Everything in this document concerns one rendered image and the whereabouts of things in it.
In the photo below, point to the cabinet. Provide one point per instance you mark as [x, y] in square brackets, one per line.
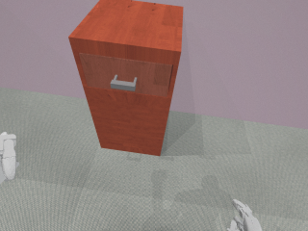
[134, 30]

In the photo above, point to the robot left hand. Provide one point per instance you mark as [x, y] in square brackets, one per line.
[8, 163]

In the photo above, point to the handle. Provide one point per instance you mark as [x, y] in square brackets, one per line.
[123, 85]

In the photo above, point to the drawer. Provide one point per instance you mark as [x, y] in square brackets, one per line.
[152, 78]

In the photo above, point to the robot right hand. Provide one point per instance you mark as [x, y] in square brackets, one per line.
[248, 221]

